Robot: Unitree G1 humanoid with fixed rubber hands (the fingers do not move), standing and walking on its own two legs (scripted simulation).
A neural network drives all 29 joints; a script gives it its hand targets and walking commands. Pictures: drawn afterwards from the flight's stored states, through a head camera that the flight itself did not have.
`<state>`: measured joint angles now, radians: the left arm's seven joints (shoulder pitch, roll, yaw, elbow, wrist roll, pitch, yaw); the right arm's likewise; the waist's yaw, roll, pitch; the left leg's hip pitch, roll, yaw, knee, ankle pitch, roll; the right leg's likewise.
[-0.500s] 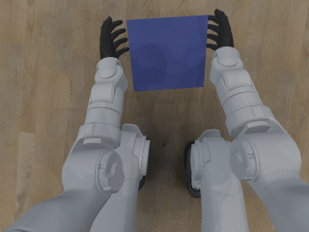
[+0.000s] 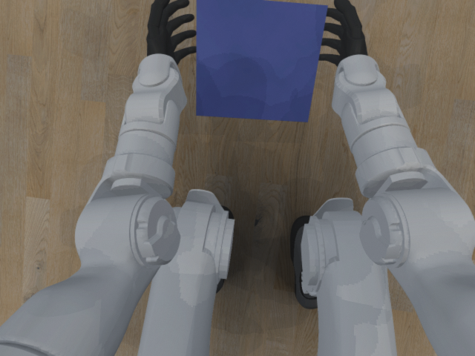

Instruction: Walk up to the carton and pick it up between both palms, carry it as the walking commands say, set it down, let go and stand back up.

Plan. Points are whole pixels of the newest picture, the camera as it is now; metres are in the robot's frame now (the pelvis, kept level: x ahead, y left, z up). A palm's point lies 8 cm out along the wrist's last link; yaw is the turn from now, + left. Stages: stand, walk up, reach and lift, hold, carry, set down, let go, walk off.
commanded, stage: set down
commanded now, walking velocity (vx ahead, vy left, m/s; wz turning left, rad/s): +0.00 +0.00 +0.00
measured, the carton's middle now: (252, 60) +0.54 +0.03 -0.23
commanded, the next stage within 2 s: none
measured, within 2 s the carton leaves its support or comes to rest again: rests again in 1.94 s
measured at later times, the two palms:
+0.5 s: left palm (160, 55) +0.52 +0.16 -0.14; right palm (347, 54) +0.53 -0.10 -0.16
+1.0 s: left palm (157, 55) +0.52 +0.17 -0.15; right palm (343, 50) +0.53 -0.10 -0.16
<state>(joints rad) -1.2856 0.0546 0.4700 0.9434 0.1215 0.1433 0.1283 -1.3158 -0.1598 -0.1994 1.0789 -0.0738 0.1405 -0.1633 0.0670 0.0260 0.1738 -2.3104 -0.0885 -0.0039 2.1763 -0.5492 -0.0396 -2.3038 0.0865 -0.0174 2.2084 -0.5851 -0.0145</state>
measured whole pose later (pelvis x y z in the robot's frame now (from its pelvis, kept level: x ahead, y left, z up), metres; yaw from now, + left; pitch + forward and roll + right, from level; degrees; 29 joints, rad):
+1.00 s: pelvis +0.01 +0.01 +0.00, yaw +0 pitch +39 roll +1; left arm -1.30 0.10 0.52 0.99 0.13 0.09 0.07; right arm -1.37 -0.14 -0.29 1.08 -0.20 0.12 -0.04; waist 0.05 0.05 0.22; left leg -2.29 -0.10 0.01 2.19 -0.58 -0.02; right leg -2.28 0.08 0.00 2.23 -0.62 0.00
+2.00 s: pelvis +0.00 +0.00 +0.00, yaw +0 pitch +35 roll +1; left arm -1.27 0.21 0.19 1.17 -0.18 -0.04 0.13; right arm -1.31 -0.34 0.00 1.19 0.16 -0.02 -0.08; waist 0.06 0.03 0.33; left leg -2.25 -0.09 0.01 2.21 -0.57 -0.03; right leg -2.24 0.09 0.00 2.24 -0.61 0.00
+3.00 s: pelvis +0.02 +0.00 +0.17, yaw -1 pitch +46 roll +0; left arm -0.94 0.11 0.27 0.72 -0.05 0.10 0.14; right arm -1.08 -0.23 -0.19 0.88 0.03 0.10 -0.07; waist 0.06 -0.01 -0.07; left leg -1.92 -0.08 -0.04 1.58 -0.47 -0.02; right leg -1.91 0.09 0.02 1.60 -0.49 0.00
